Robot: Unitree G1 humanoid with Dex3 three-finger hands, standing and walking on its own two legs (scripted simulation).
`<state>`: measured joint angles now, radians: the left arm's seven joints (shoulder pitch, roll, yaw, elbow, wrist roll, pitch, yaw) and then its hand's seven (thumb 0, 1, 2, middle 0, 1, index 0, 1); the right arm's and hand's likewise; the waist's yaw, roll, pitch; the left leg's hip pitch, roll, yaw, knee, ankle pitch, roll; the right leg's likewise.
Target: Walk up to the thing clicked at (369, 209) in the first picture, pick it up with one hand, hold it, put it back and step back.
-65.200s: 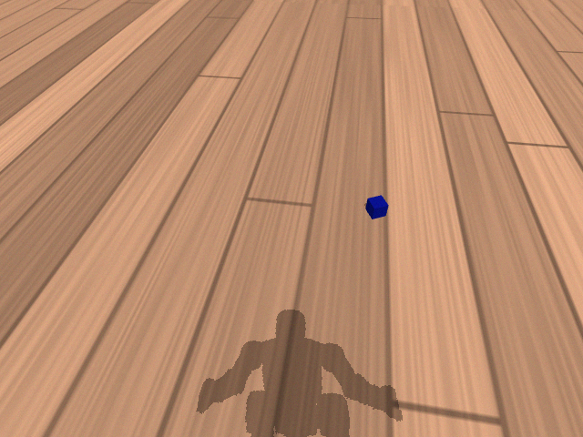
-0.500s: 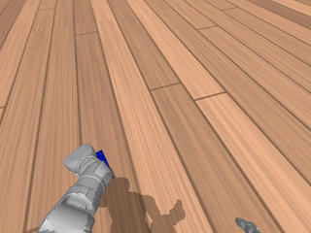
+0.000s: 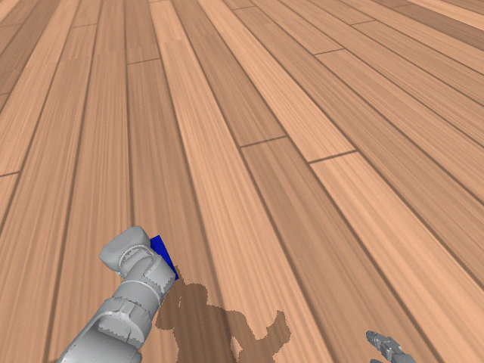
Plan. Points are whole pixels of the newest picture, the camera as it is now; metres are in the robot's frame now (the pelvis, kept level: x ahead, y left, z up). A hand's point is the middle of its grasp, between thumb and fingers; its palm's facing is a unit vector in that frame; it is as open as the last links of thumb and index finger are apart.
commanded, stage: hold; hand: left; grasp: from above
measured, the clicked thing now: (152, 264) +0.33 +0.23 -0.07
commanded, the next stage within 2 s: crouch in 0.88 s
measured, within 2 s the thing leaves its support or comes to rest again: neither
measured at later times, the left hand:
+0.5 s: hand (139, 279) +0.28 +0.23 -0.02, palm faces -0.27 -0.36 -0.89, open 9.8 cm
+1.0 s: hand (144, 276) +0.29 +0.23 -0.03, palm faces -0.28 -0.36 -0.89, open 9.8 cm
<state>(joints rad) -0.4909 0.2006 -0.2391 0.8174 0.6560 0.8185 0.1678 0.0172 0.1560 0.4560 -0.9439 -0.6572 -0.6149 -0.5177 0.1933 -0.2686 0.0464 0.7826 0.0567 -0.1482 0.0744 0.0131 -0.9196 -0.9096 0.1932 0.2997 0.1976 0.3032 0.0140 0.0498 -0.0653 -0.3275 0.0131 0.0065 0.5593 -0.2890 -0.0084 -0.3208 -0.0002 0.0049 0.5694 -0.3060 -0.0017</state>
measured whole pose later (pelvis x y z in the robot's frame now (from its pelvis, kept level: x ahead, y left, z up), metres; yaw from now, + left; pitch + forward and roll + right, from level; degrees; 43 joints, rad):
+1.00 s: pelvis -0.01 +0.00 +0.00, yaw +0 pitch +3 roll +0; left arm -0.46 0.18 -0.28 0.74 0.67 0.87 0.14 0.00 0.15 0.52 -0.95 -0.77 -0.56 -0.57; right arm 0.15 -0.26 0.05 0.79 0.06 -0.17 0.03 0.01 -0.92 -0.91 0.19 0.30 0.20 0.30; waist 0.03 0.05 -0.06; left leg -0.33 0.01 0.00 0.56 -0.28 -0.01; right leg -0.32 0.00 0.00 0.57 -0.30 0.00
